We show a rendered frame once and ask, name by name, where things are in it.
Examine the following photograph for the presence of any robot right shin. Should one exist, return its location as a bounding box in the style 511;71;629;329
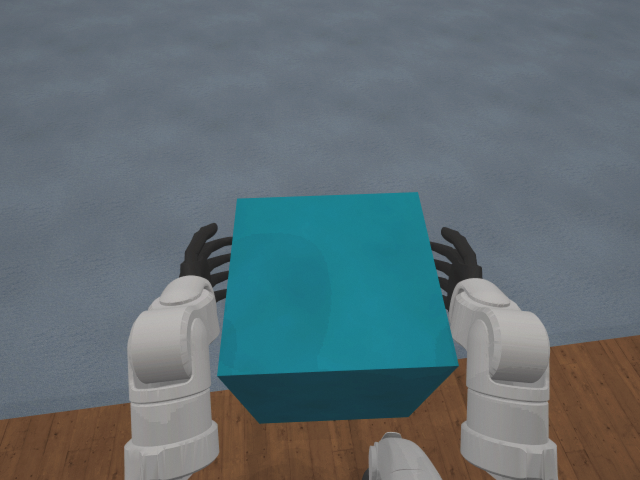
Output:
381;432;402;440

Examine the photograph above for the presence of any left robot forearm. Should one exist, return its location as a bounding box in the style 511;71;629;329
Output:
124;275;220;480

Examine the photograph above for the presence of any right robot forearm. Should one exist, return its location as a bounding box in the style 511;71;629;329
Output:
449;278;558;480

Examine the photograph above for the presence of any right robot hand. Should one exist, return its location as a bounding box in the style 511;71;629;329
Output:
430;227;482;312

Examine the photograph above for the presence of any right robot thigh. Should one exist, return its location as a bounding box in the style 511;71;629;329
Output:
369;438;442;480

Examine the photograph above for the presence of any left robot hand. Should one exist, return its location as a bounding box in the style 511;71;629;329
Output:
179;223;233;303

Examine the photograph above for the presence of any carton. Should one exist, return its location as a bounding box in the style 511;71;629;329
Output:
217;192;459;424

